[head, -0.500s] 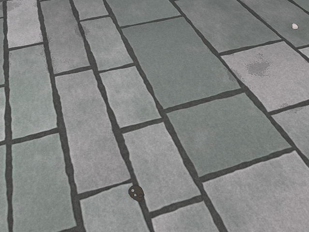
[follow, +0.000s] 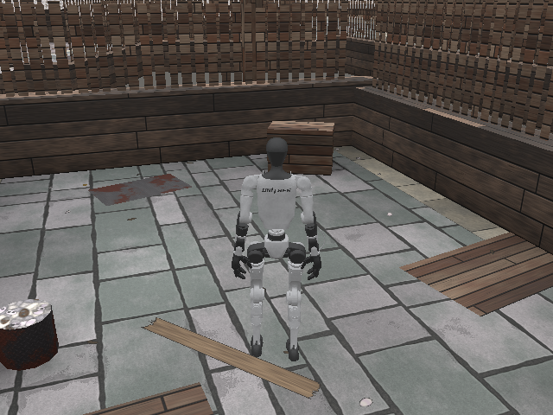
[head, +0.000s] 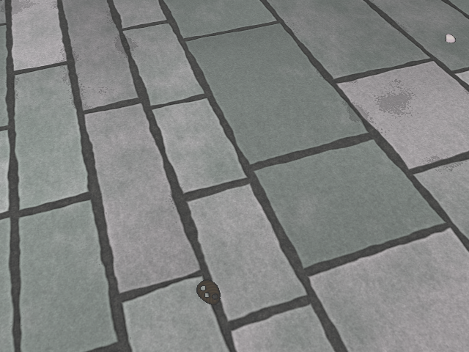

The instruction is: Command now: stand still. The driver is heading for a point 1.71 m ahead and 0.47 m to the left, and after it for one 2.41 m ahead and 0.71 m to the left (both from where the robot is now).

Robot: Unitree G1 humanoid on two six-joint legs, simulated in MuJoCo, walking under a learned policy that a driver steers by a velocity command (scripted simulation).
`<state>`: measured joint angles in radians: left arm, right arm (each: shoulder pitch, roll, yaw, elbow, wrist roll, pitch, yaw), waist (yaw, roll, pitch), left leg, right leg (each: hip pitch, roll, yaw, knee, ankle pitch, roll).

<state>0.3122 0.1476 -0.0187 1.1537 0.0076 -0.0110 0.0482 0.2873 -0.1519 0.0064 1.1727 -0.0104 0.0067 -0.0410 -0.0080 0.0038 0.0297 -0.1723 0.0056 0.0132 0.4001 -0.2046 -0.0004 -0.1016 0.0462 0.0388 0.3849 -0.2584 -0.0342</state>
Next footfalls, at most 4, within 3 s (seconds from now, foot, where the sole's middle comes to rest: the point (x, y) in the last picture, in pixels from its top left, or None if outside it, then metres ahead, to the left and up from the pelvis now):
0.78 right None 0.43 -0.02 -0.78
1.34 left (202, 279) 0.75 0.13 -0.78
1.88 right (250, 201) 1.06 -0.03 -0.78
2.32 left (189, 200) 1.07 0.19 -0.78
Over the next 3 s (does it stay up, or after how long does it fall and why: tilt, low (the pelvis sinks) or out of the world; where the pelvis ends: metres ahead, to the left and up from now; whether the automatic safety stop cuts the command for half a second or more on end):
stays up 1.09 0.14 0.00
